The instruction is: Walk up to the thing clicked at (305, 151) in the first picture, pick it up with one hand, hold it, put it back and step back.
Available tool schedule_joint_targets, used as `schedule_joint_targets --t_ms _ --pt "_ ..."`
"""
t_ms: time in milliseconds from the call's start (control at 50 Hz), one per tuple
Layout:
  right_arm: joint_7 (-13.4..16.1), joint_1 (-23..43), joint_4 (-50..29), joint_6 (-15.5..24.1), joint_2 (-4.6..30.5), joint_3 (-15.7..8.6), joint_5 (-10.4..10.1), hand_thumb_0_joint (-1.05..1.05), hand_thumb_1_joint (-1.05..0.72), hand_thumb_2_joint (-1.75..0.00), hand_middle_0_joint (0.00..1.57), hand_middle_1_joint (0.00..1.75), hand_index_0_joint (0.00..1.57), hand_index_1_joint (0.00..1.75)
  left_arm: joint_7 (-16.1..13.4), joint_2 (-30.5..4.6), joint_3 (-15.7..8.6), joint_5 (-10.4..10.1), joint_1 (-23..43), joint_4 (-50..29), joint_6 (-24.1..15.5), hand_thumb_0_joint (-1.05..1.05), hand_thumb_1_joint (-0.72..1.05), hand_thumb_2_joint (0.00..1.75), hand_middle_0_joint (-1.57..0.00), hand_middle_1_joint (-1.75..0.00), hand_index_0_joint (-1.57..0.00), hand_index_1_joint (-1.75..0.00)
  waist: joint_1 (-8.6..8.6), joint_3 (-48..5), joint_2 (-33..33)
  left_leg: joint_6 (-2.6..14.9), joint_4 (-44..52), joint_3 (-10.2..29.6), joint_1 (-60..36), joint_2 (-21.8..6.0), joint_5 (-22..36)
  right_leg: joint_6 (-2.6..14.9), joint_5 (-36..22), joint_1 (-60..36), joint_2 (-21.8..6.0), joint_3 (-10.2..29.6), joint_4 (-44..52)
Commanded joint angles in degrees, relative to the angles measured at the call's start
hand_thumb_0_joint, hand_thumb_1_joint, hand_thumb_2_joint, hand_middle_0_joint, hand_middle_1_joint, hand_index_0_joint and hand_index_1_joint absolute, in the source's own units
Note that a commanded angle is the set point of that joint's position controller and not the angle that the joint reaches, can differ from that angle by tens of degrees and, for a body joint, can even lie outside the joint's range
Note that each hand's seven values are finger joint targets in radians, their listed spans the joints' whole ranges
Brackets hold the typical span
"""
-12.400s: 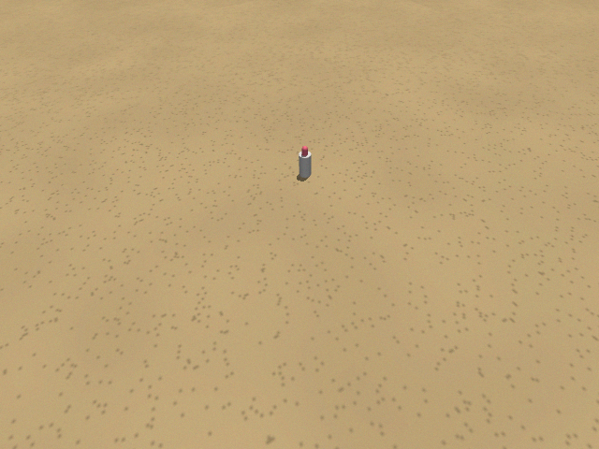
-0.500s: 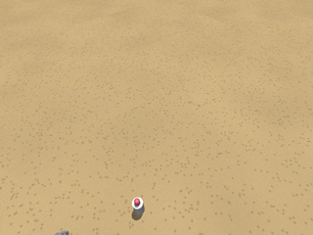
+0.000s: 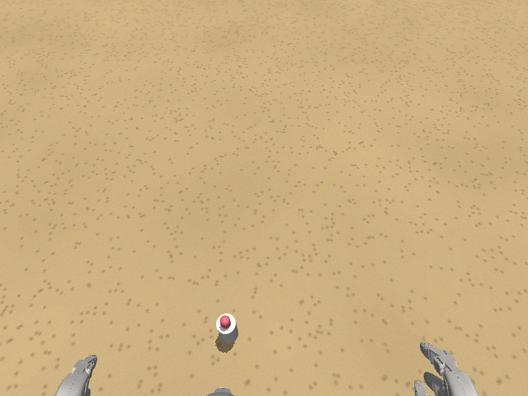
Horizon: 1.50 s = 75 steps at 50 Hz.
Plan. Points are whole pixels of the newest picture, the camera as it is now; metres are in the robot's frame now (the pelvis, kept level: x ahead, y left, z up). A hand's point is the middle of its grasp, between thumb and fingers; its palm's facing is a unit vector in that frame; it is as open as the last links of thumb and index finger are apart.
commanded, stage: go down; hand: left
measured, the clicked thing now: (227, 326) +0.39 +0.14 -0.64
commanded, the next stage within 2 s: none
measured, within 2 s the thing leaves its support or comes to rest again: neither
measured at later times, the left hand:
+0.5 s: hand out of the picture +0.15 +0.26 -0.14, palm faces +0.01 -0.95 -0.31, open 16.5 cm
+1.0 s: hand (123, 352) +0.24 +0.29 -0.21, palm faces +0.02 -0.97 -0.23, open 17.1 cm
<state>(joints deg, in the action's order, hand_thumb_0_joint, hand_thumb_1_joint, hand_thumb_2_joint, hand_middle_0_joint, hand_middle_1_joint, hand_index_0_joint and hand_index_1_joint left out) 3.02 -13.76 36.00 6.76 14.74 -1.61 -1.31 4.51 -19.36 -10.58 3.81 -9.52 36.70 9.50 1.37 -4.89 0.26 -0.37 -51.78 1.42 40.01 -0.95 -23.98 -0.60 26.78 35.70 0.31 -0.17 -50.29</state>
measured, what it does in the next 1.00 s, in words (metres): lowers itself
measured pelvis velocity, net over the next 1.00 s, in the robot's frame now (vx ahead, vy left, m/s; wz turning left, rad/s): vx -0.05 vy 0.00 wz -0.02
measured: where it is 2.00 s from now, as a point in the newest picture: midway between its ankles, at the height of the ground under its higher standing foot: outside the picture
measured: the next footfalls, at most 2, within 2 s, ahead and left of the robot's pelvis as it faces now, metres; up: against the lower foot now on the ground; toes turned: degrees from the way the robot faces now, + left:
none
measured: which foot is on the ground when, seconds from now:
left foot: down 0.00-1.00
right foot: down 0.00-1.00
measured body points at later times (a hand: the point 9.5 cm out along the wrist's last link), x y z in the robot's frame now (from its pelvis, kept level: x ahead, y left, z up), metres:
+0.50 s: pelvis +0.00 +0.00 -0.04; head +0.08 +0.01 +0.41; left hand +0.15 +0.31 -0.12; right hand +0.16 -0.26 -0.12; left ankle +0.01 +0.12 -0.69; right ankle -0.02 -0.13 -0.69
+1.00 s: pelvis -0.05 +0.00 -0.14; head +0.09 +0.03 +0.29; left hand +0.24 +0.34 -0.20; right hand +0.12 -0.27 -0.22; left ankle +0.01 +0.12 -0.69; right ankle -0.02 -0.13 -0.69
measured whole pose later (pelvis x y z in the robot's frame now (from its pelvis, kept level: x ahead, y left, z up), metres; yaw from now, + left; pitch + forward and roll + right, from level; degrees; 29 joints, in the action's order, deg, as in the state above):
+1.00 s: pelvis -0.05 +0.00 -0.14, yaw -1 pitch +27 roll -3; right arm 3.0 -10.4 32.8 12.4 16.5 -0.2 0.0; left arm 18.3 -28.9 -22.5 -3.9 4.3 37.5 -8.3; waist 3.3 -10.9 -0.5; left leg -1.1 -89.3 3.8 82.3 -1.4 -34.4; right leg -0.1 38.4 77.2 1.4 -1.9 -88.3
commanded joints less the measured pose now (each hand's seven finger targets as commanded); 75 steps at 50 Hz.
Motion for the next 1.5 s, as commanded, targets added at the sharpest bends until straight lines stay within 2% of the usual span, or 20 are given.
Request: schedule_joint_targets --t_ms 0,80,180,420,600,660,700,740,760,780,800,840,960,1040,1060,1120,1160,1240,1400,1480 --pt "1.7 -0.1 -8.6 3.1 8.6 -3.1 0.1 0.0 -0.75 -0.86 0.2 0.3 0.2 0.3 -0.3 -13.9 -5.4 0.0 -1.9 -14.4 0.2 0.0 -0.34 0.19 -0.05 -0.12 -0.03 -0.14 0.18 -14.4 4.3 1.24 3.1 -0.8 -10.6 0.5 17.4 1.13 -17.2 -1.3 0.8 -0.7 4.1" --pt "1.9 -0.3 -8.8 3.4 8.3 -2.6 0.3 0.0 -0.75 -0.86 0.2 0.3 0.2 0.3 0.7 -12.1 -4.7 -0.6 -6.0 -15.4 3.1 0.0 -0.34 0.17 -0.05 -0.11 -0.04 -0.12 0.64 -13.1 5.0 0.95 1.6 0.2 -9.3 0.0 20.6 1.21 -17.9 0.7 1.0 -1.7 1.8" --pt "2.4 0.2 -11.3 3.8 8.0 -2.4 0.4 0.0 -0.75 -0.86 0.2 0.3 0.2 0.3 1.4 -12.0 -5.3 -1.3 -6.7 -19.2 5.0 0.0 -0.33 0.17 -0.04 -0.1 -0.03 -0.11 1.17 -11.2 3.6 1.33 -0.6 0.0 -4.9 0.3 15.4 0.99 -15.4 3.5 0.9 -1.5 1.1" --pt "1.9 -0.8 -13.6 4.8 7.8 -3.1 0.7 0.0 -0.79 -0.87 0.2 0.3 0.2 0.3 2.7 -12.9 -7.7 -2.5 -12.5 -26.0 3.8 0.0 -0.37 0.14 -0.05 -0.1 -0.04 -0.11 0.62 -18.0 5.0 1.56 -6.4 1.2 -2.6 -0.1 21.9 1.21 -18.8 6.9 1.1 -2.2 -5.4" --pt "1.6 -0.9 -14.3 5.0 7.6 -3.1 0.7 0.0 -0.8 -0.87 0.2 0.3 0.2 0.3 3.0 -12.7 -8.7 -3.4 -14.3 -26.4 2.8 0.0 -0.36 0.13 -0.03 -0.1 -0.03 -0.09 1.14 -15.7 4.3 1.58 -7.6 0.9 2.4 0.2 12.5 1.36 -12.3 9.9 1.2 -2.1 -5.9" --pt "1.9 0.4 -14.3 6.0 7.8 -2.6 0.8 0.0 -0.8 -0.87 0.2 0.3 0.2 0.3 3.1 -15.0 -9.3 -3.6 -2.4 -26.9 -0.1 0.0 -0.4 0.12 -0.03 -0.09 -0.03 -0.09 2.97 -11.8 3.9 1.77 -9.9 0.5 8.0 0.2 5.3 1.26 -7.2 14.9 0.9 -1.4 -7.1" --pt "1.9 -0.4 -12.2 6.7 7.9 -2.4 1.0 0.0 -0.81 -0.87 0.2 0.3 0.2 0.3 3.9 -14.9 -10.2 -4.2 1.5 -19.9 -3.0 0.0 -0.4 0.13 -0.03 -0.09 -0.03 -0.09 3.85 -9.9 3.2 1.88 -12.1 0.4 11.9 0.1 1.2 1.4 -3.4 19.1 0.8 -1.2 -9.6" --pt "1.9 1.0 -12.3 7.8 8.7 -2.6 1.1 0.0 -0.82 -0.88 0.2 0.3 0.2 0.3 5.5 -17.7 -12.4 -5.1 8.5 -18.1 -7.4 0.0 -0.43 0.13 -0.03 -0.1 -0.04 -0.09 3.34 -11.6 4.4 1.73 -14.4 0.8 14.7 0.0 -2.2 1.67 0.3 23.6 0.7 -1.2 -13.6" --pt "1.7 0.9 -11.4 8.2 8.4 -2.5 1.2 0.0 -0.83 -0.88 0.2 0.3 0.2 0.3 7.1 -16.1 -10.8 -5.7 9.3 -14.8 -9.5 0.0 -0.47 0.12 -0.04 -0.1 -0.05 -0.1 3.7 -11.3 4.4 1.74 -15.5 1.0 16.8 0.0 -5.1 1.74 2.9 26.4 0.8 -1.2 -15.4" --pt "1.6 1.3 -12.0 8.8 9.2 -2.7 1.0 0.0 -0.85 -0.88 0.2 0.3 0.2 0.3 8.1 -19.0 -13.0 -6.2 11.3 -14.9 -11.9 0.0 -0.47 0.12 -0.04 -0.1 -0.04 -0.09 3.2 -13.6 4.4 1.78 -16.5 1.6 17.9 -0.1 -7.0 1.86 4.5 28.0 0.8 -1.2 -17.2" --pt "1.5 1.5 -11.8 9.1 8.9 -2.5 1.1 0.0 -0.85 -0.88 0.2 0.3 0.2 0.3 9.7 -17.2 -11.2 -6.8 12.0 -14.6 -13.9 0.0 -0.5 0.13 -0.05 -0.12 -0.05 -0.11 2.97 -16.4 6.0 1.6 -17.4 1.7 17.9 -0.1 -8.0 1.9 5.3 29.5 0.7 -0.6 -18.7" --pt "1.5 0.7 -10.6 9.2 10.6 -3.4 1.2 0.0 -0.85 -0.88 0.2 0.3 0.2 0.3 11.7 -23.2 -15.4 -7.7 14.9 -16.0 -17.5 0.0 -0.57 0.11 -0.07 -0.13 -0.07 -0.13 1.47 -23.2 9.0 1.17 -19.6 2.4 17.1 -0.3 -6.1 2.07 4.1 30.7 0.4 0.0 -21.6" --pt "0.3 1.3 -9.1 7.3 11.6 -2.1 1.0 0.0 -0.85 -0.89 0.2 0.3 0.2 0.3 15.0 -23.4 -19.3 -9.1 13.7 -0.6 -21.9 0.0 -0.47 0.04 -0.06 -0.02 -0.06 -0.02 -1.44 -28.2 7.4 1.21 -27.0 3.1 22.5 -0.1 1.2 2.79 0.0 38.9 1.2 -1.9 -29.8" --pt "-0.6 0.9 -7.4 6.0 12.8 -2.2 1.1 0.0 -0.85 -0.89 0.2 0.3 0.2 0.3 18.4 -30.2 -23.3 -10.1 18.2 -1.9 -23.8 0.0 -0.46 0.04 -0.05 -0.01 -0.04 -0.01 -2.82 -34.4 8.0 1.7 -31.8 2.3 22.1 0.2 10.3 3.0 -6.4 38.6 1.5 -2.0 -32.8" --pt "-0.7 1.1 -6.8 5.8 12.9 -2.3 1.1 0.0 -0.86 -0.89 0.2 0.3 0.2 0.3 19.5 -29.7 -23.3 -10.3 19.0 -0.7 -24.5 0.0 -0.46 0.03 -0.05 -0.01 -0.04 -0.01 -2.23 -35.4 7.5 1.78 -33.2 2.7 22.1 0.0 12.3 2.95 -7.8 39.7 1.5 -2.3 -34.4" --pt "-1.1 1.2 -5.2 5.8 12.7 -2.1 1.4 0.0 -0.86 -0.89 0.2 0.3 0.2 0.3 21.6 -30.4 -24.3 -12.0 27.0 -1.6 -28.0 0.0 -0.49 0.03 -0.05 -0.02 -0.04 -0.01 -0.2 -36.2 5.7 2.52 -37.8 2.4 26.6 -0.2 11.3 2.49 -8.2 42.2 1.9 -1.9 -36.6" --pt "-1.0 1.2 -4.5 6.0 12.8 -1.9 1.6 0.0 -0.86 -0.89 0.2 0.3 0.2 0.3 22.8 -33.4 -25.5 -12.4 33.4 -1.8 -30.4 0.0 -0.47 0.06 -0.03 -0.02 -0.03 -0.02 0.88 -35.0 6.1 2.53 -38.8 2.4 30.0 -0.3 5.1 2.5 -3.4 44.8 2.0 -1.6 -37.6" --pt "-0.8 1.8 -3.8 6.2 12.9 -1.6 1.9 0.0 -0.86 -0.89 0.2 0.3 0.2 0.3 25.5 -33.0 -24.7 -12.8 38.4 6.3 -33.0 0.0 -0.43 0.07 -0.02 -0.02 -0.02 -0.02 2.16 -31.0 5.1 2.18 -40.3 2.4 37.4 -0.6 -8.3 2.5 7.5 49.7 1.9 -0.3 -37.8" --pt "-0.9 0.6 -2.4 5.4 14.4 0.1 2.3 0.0 -0.87 -0.89 0.2 0.3 0.2 0.3 29.2 -40.9 -28.7 -13.2 43.3 7.9 -33.9 0.0 -0.45 0.08 -0.02 -0.04 -0.02 -0.03 -0.52 -39.4 9.5 1.78 -45.1 2.2 36.8 -0.5 -2.5 3.01 3.5 51.7 2.3 -2.0 -43.8" --pt "-1.0 1.0 -2.1 4.9 14.3 0.5 2.3 0.0 -0.87 -0.9 0.2 0.3 0.2 0.3 29.7 -41.7 -30.0 -13.6 42.8 9.3 -33.7 0.0 -0.47 0.09 -0.02 -0.05 -0.02 -0.04 -0.99 -37.8 9.3 1.97 -46.7 2.0 39.6 -0.6 -2.6 3.04 3.5 53.1 2.5 -2.1 -45.2"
